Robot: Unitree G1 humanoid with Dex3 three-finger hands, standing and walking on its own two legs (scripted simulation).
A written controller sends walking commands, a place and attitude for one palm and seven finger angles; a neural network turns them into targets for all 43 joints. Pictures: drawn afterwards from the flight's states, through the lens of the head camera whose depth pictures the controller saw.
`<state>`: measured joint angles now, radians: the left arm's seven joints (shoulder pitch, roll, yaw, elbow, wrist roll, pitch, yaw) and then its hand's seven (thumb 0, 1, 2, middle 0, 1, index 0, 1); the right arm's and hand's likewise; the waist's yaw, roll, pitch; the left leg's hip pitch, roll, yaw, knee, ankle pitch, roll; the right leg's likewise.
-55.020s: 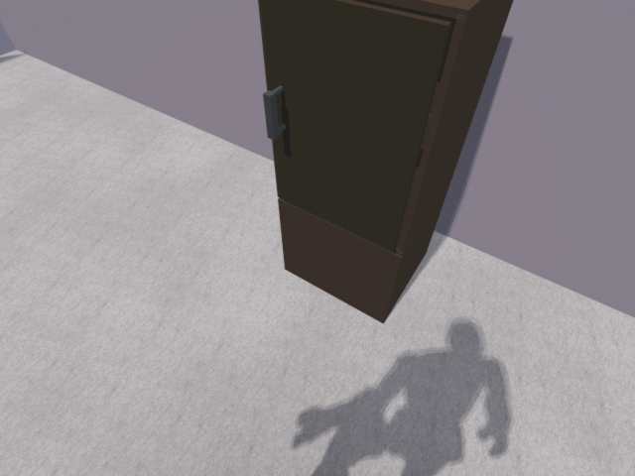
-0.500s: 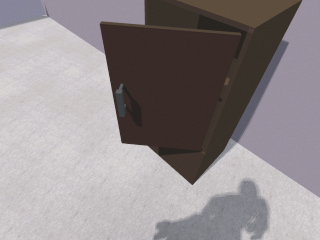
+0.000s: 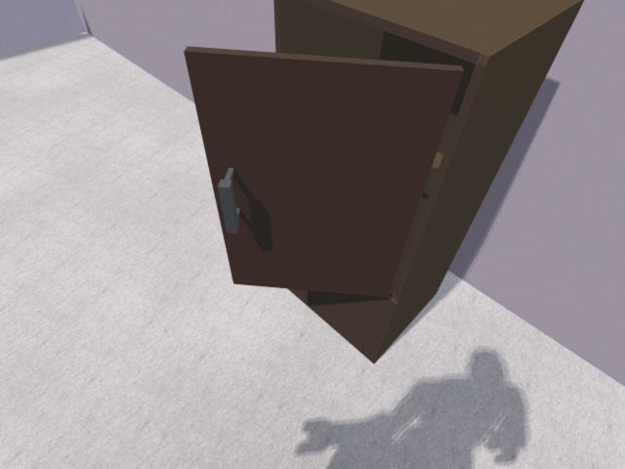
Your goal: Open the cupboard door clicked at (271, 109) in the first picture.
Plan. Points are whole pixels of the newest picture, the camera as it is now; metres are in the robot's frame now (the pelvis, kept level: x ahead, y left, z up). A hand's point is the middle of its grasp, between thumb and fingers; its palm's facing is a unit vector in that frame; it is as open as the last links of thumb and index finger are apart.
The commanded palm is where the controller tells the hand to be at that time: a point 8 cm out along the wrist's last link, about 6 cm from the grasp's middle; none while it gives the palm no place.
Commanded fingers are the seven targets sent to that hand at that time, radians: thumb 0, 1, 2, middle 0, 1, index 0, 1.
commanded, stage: come to a stop and stand still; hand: left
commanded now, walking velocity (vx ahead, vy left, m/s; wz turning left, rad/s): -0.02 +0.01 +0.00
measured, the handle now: (231, 200) +0.58 +0.19 -0.03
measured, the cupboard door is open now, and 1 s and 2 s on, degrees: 40 40 40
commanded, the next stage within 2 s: look again from close up in 0.84 s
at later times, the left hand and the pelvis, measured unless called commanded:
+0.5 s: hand out of the picture +0.04 +0.17 -0.17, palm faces -0.01 -0.97 -0.24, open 7.4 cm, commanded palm none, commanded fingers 0.00 0.90 0.90 -0.20 -0.30 -0.20 -0.30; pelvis +0.00 -0.03 +0.00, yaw +0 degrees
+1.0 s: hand out of the picture +0.01 +0.16 -0.18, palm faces +0.00 -0.98 -0.21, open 7.4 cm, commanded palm none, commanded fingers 0.00 0.90 0.90 -0.20 -0.30 -0.20 -0.30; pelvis -0.01 -0.03 +0.00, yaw +0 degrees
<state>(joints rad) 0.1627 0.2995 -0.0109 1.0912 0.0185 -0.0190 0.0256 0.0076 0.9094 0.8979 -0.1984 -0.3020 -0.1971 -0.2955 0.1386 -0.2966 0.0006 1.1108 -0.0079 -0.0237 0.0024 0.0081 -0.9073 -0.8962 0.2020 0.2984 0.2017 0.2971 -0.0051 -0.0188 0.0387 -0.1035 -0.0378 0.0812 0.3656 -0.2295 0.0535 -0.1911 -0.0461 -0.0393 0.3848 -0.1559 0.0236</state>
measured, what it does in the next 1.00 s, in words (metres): stands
